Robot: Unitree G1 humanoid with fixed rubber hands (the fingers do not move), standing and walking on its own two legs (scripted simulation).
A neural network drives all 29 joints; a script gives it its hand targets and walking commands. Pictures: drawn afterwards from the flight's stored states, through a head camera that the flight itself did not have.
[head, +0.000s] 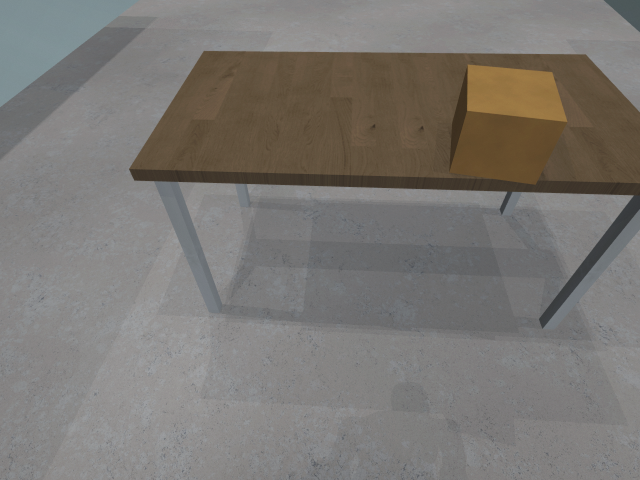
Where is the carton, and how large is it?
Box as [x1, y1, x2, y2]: [449, 65, 566, 184]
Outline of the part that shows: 467,65 452,122 449,172 535,184 566,123 565,115 552,73 544,71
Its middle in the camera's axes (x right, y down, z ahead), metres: +0.42 -0.27 +0.89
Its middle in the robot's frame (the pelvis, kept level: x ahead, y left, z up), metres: +0.86 -0.38 -0.01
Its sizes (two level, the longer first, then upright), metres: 0.216 0.185 0.155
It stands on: a table, 0.68 m high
